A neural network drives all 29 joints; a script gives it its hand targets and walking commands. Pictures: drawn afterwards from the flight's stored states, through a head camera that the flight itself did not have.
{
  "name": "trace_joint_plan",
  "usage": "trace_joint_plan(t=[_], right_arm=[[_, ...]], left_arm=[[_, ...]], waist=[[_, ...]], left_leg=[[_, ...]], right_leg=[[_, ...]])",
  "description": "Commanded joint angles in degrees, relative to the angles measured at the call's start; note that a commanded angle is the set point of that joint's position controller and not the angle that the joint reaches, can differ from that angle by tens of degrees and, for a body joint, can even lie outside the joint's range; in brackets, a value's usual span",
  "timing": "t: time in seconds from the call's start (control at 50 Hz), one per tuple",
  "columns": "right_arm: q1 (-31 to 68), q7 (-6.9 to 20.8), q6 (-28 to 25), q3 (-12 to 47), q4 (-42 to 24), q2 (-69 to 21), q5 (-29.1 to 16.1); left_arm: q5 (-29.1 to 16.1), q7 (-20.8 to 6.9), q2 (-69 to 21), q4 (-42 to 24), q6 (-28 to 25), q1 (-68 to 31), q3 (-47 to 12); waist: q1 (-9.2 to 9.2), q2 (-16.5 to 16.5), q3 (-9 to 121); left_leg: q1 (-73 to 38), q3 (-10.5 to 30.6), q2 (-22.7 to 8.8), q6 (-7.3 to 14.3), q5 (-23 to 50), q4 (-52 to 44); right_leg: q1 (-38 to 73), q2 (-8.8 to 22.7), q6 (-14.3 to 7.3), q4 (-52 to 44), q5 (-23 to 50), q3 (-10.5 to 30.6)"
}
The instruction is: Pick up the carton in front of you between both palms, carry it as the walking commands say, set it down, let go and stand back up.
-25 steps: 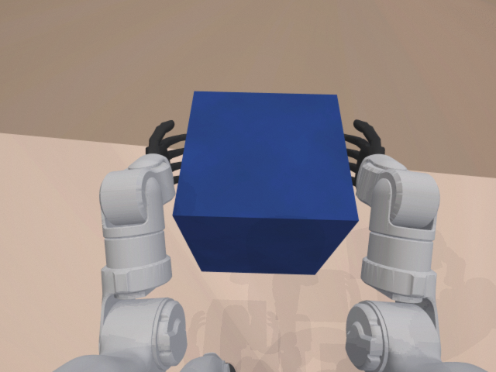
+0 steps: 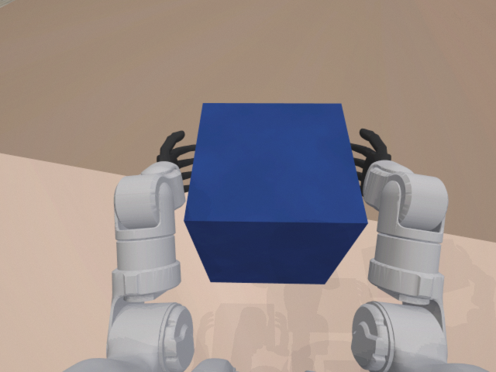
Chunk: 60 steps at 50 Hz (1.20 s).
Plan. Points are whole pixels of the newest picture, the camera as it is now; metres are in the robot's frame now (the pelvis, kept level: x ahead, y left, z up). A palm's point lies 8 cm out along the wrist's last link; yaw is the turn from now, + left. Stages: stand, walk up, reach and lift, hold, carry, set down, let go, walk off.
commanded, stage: carry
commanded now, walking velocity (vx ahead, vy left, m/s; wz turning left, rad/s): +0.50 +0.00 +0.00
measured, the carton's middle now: (269, 201) +0.36 +0.02 +0.07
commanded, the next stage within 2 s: none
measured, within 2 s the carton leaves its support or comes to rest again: neither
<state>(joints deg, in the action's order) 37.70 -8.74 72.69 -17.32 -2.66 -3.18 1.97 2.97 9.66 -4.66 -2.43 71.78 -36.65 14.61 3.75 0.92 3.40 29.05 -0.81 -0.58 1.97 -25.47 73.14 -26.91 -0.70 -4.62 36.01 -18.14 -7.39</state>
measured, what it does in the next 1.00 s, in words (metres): climbs: left foot, then right foot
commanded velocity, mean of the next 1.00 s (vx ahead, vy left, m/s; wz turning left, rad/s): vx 0.50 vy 0.00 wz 0.00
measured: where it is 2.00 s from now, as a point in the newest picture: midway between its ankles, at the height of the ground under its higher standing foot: (267, 163)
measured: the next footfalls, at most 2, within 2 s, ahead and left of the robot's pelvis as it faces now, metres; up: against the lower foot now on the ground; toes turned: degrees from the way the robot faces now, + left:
left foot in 0.30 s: +0.35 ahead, +0.13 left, +0.02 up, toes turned +5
right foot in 0.74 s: +0.59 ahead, -0.08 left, +0.04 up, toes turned -6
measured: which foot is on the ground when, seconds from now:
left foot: up 0.00-0.28, down 0.30-0.76, up 0.78-1.00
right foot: down 0.00-0.32, up 0.34-0.72, down 0.74-1.00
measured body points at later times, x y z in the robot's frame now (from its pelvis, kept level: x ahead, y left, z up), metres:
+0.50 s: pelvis +0.28 +0.05 +0.03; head +0.31 +0.06 +0.48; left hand +0.66 +0.17 +0.16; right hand +0.63 -0.13 +0.16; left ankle +0.31 +0.12 -0.70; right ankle +0.26 -0.07 -0.61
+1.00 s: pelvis +0.56 +0.01 +0.06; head +0.59 +0.00 +0.50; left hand +0.92 +0.18 +0.20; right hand +0.94 -0.13 +0.20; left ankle +0.63 +0.14 -0.60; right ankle +0.55 -0.07 -0.68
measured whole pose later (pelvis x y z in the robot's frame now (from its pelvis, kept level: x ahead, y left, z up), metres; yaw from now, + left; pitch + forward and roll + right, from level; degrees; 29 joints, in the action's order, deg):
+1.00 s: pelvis +0.56 +0.01 +0.06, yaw +0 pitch +5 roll +0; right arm 37.0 -8.8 71.3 -17.1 -8.1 -4.9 3.0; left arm 0.5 9.6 -4.3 -7.0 70.2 -35.9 15.0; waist 4.1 1.0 1.5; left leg 42.6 -1.8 -3.4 0.9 -18.5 62.7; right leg -17.4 -0.5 -4.1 28.1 -20.3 -6.5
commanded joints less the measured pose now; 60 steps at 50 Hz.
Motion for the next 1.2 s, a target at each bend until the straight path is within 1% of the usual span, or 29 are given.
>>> trace_joint_plan(t=[0.0, 0.1, 0.2, 0.24, 0.26, 0.28, 0.3, 0.32, 0.34, 0.38, 0.42, 0.48, 0.54, 0.64, 0.7, 0.72, 0.74, 0.76, 0.8, 0.82, 0.86, 0.9, 0.96, 1.06, 1.1, 1.12, 1.14, 1.16, 1.18], right_arm=[[37.6, 4.7, -1.6, 35.2, -3.9, -50.5, -13.6], [35.1, 3.3, -2.4, 36.7, -7.0, -47.3, -12.3], [32.6, 3.7, -0.8, 36.9, -5.8, -44.0, -12.8], [32.7, 4.2, -0.3, 36.5, -4.3, -44.0, -13.3], [32.0, 4.4, -0.1, 36.1, -3.0, -44.2, -13.5], [30.6, 4.5, -0.1, 35.4, -1.2, -44.4, -13.7], [30.7, 4.6, -0.3, 34.9, -0.7, -43.6, -13.4], [31.4, 4.7, -0.6, 34.9, -0.2, -44.7, -13.3], [33.6, 5.1, -0.8, 35.8, -2.4, -46.6, -14.9], [39.5, 6.3, -1.9, 39.5, -6.7, -51.9, -18.9], [43.3, 7.0, -3.1, 42.0, -10.1, -54.6, -21.8], [41.9, 7.0, -3.7, 43.0, -12.0, -52.9, -22.8], [39.3, 6.6, -3.0, 42.5, -12.0, -49.5, -22.2], [34.7, 6.1, -1.3, 39.5, -6.7, -46.0, -18.9], [33.0, 5.7, -0.5, 37.6, -3.1, -45.1, -17.2], [33.6, 5.5, -0.3, 37.0, -2.4, -44.7, -16.8], [34.3, 5.5, 0.1, 36.6, -2.3, -45.7, -16.7], [35.8, 5.6, 0.1, 36.1, -2.4, -46.4, -16.4], [37.8, 5.4, -0.5, 35.7, -2.7, -49.1, -15.4], [38.0, 5.3, -1.0, 35.6, -3.1, -50.1, -15.1], [37.7, 4.8, -1.8, 35.7, -3.9, -50.9, -14.0], [36.4, 4.1, -2.4, 36.2, -5.0, -50.0, -13.0], [35.1, 3.3, -2.4, 36.9, -7.2, -47.1, -12.6], [32.7, 3.6, -0.7, 36.9, -5.8, -44.0, -12.9], [32.9, 4.1, -0.2, 36.5, -4.3, -43.9, -13.4], [32.4, 4.3, 0.0, 36.1, -3.2, -44.1, -13.7], [31.1, 4.4, 0.0, 35.4, -1.4, -44.2, -13.9], [30.6, 4.6, 0.0, 34.8, -0.7, -44.0, -13.7], [31.9, 4.6, -0.4, 34.8, -0.1, -44.2, -13.4]], left_arm=[[-23.3, -7.7, -53.0, -10.4, -1.8, -46.8, -39.0], [-23.7, -7.5, -49.4, -12.4, -2.3, -43.5, -39.6], [-20.9, -6.9, -45.0, -8.4, -0.7, -37.4, -37.5], [-19.6, -6.7, -44.3, -6.6, -0.2, -36.4, -36.5], [-19.0, -6.7, -44.2, -5.8, 0.1, -36.2, -36.1], [-18.3, -6.7, -43.9, -5.1, 0.4, -35.9, -35.5], [-17.9, -6.7, -44.5, -4.8, 0.7, -35.4, -34.8], [-17.4, -6.7, -44.9, -4.7, 0.8, -36.9, -34.4], [-17.2, -6.5, -46.3, -5.0, 0.3, -39.5, -34.3], [-16.4, -6.2, -48.7, -5.9, -0.5, -39.9, -34.0], [-15.4, -5.9, -49.8, -6.7, -1.3, -39.2, -34.2], [-14.2, -5.2, -47.9, -8.1, -2.1, -36.9, -35.1], [-14.0, -4.8, -44.6, -9.8, -1.7, -35.8, -35.4], [-14.0, -5.0, -41.4, -7.0, 0.1, -34.0, -34.5], [-14.7, -5.4, -41.6, -3.4, 0.7, -33.8, -33.5], [-14.5, -5.5, -41.6, -1.8, 0.7, -32.1, -32.6], [-14.0, -5.3, -40.7, -1.1, 0.5, -33.0, -32.2], [-14.7, -5.5, -43.2, -0.7, 0.4, -33.7, -32.6], [-18.4, -6.6, -48.5, -4.8, -0.4, -39.8, -35.4], [-20.4, -7.2, -50.8, -7.4, -0.9, -43.1, -37.1], [-22.7, -7.6, -52.6, -10.5, -2.0, -46.2, -38.9], [-23.4, -7.7, -52.0, -11.7, -2.4, -45.5, -39.6], [-23.2, -7.4, -48.7, -12.6, -2.2, -42.8, -39.3], [-20.5, -6.7, -44.4, -8.6, -0.6, -37.0, -37.2], [-19.2, -6.6, -43.8, -7.0, -0.1, -36.1, -36.2], [-18.7, -6.5, -43.6, -6.1, 0.2, -36.1, -35.8], [-18.1, -6.5, -43.6, -5.3, 0.4, -35.6, -35.3], [-17.5, -6.5, -43.5, -5.0, 0.7, -35.5, -34.8], [-17.1, -6.6, -44.7, -4.6, 0.9, -35.7, -34.2]], waist=[[-0.95, -4.5, 23.8], [-0.16, -6.7, 22.6], [0.19, -9.0, 19.3], [-1.93, -9.7, 19.5], [-4.96, -8.3, 22.1], [-6.84, -3.6, 27.4], [-8.22, 9.6, 33.3], [-9.18, 19.0, 31.3], [-8.42, 12.6, 29.2], [-8.15, 2.3, 25.9], [-6.16, 3.5, 25.6], [-6.46, 5.5, 25.1], [-7.38, 5.1, 23.2], [-6.98, 7.8, 19.2], [-2.35, 5.2, 22.9], [0.39, 0.4, 27.6], [0.44, -15.2, 30.8], [0.68, -16.9, 28.1], [0.97, -5.3, 24.6], [0.21, -2.4, 23.7], [-1.06, -4.8, 23.8], [-1.09, -6.9, 23.7], [-0.21, -6.8, 22.5], [0.25, -9.1, 19.0], [-1.41, -10.0, 18.7], [-4.33, -9.2, 20.7], [-6.33, -5.1, 25.6], [-8.07, 3.8, 30.6], [-8.46, 18.6, 31.8]], left_leg=[[17.3, 2.4, -3.0, 0.3, 3.1, 1.2], [17.7, -0.6, -3.8, -1.2, 7.5, -13.5], [7.7, -6.6, -0.9, -0.1, 13.7, -32.7], [-1.5, -9.8, 2.3, 1.1, 13.6, -39.2], [-12.1, -12.7, 4.5, 1.5, 14.7, -43.7], [-27.0, -7.4, 1.5, 2.5, 11.9, -43.2], [-40.3, 21.2, -14.8, 9.6, 3.9, -46.7], [-46.2, 39.3, -19.7, 14.7, 10.9, -54.3], [-45.9, 35.2, -20.0, 15.4, 15.9, -51.3], [-39.4, 25.1, -17.4, 12.9, 26.1, -48.3], [-35.4, 19.2, -15.5, 10.1, 20.9, -50.7], [-34.6, 15.1, -14.9, 11.3, 19.9, -52.8], [-34.1, 10.5, -14.1, 11.4, 22.1, -54.0], [-31.5, 3.2, -11.8, 7.7, 30.6, -52.5], [-23.2, -4.5, -9.0, 3.0, 44.3, -36.1], [-14.3, -6.2, -7.2, 0.4, 34.2, -24.0], [3.5, -6.0, 0.5, -2.3, 14.9, -7.5], [15.0, -0.9, 3.9, -1.5, -2.9, 1.8], [20.1, 2.5, -0.8, 0.5, -1.1, 8.7], [19.4, 2.8, -2.4, 0.6, 1.0, 5.5], [17.0, 2.1, -3.1, 0.1, 3.8, 0.9], [17.4, 0.6, -3.1, -0.5, 5.7, -2.8], [18.3, -0.8, -3.8, -1.5, 8.0, -13.3], [8.9, -6.6, -1.2, -0.3, 14.2, -32.2], [0.9, -9.5, 1.6, 0.9, 13.8, -38.5], [-8.5, -12.2, 3.8, 1.4, 15.1, -42.9], [-22.7, -10.3, 3.1, 2.1, 13.2, -43.4], [-35.1, 11.3, -9.6, 6.1, 2.9, -46.8], [-46.3, 36.5, -20.1, 13.5, 7.3, -53.0]], right_leg=[[31.0, 16.3, -7.9, -13.5, 10.7, 26.1], [30.7, 14.9, -9.2, -15.7, 14.0, 18.1], [28.3, 12.2, -5.8, -14.5, 23.8, 9.9], [26.6, 11.5, -3.6, -9.1, 32.1, 6.7], [24.0, 10.2, -1.6, -1.1, 36.2, 3.3], [16.7, 8.5, 1.1, 9.5, 30.3, 0.9], [1.3, 3.2, 4.4, 26.3, 14.4, 1.0], [-14.5, -4.6, 5.1, 37.1, -10.7, 4.1], [-19.3, -1.1, 3.3, 44.2, -10.2, 8.5], [-21.2, 2.6, 2.2, 43.7, -5.9, 9.0], [-18.3, 3.9, 1.9, 38.0, -3.7, 9.0], [-18.8, 3.8, 2.7, 31.8, -2.2, 6.6], [-18.2, 4.3, 3.6, 20.7, 0.3, 4.9], [-8.6, 1.2, 2.6, 3.7, 4.3, -1.0], [15.3, -3.7, 0.4, -6.1, 5.9, -5.7], [28.9, 3.6, -1.6, -7.1, -0.5, 5.1], [40.2, 19.3, -9.0, -13.1, -5.1, 36.2], [41.9, 20.3, -12.9, -17.4, 1.3, 45.8], [37.8, 19.5, -12.2, -11.9, 14.0, 35.4], [34.6, 18.1, -9.9, -11.8, 14.8, 30.6], [31.0, 16.2, -7.5, -13.8, 10.4, 25.3], [30.5, 15.4, -8.1, -15.0, 10.7, 22.0], [31.4, 14.9, -9.1, -15.8, 14.2, 17.6], [29.2, 12.3, -5.8, -14.9, 24.1, 9.8], [27.7, 11.8, -3.7, -10.7, 31.7, 7.0], [25.6, 10.8, -1.9, -3.6, 36.6, 3.8], [19.9, 9.0, 0.6, 6.1, 34.6, 0.9], [7.9, 5.8, 3.7, 20.4, 18.6, 0.5], [-10.6, -3.2, 5.0, 32.2, -8.2, 3.2]])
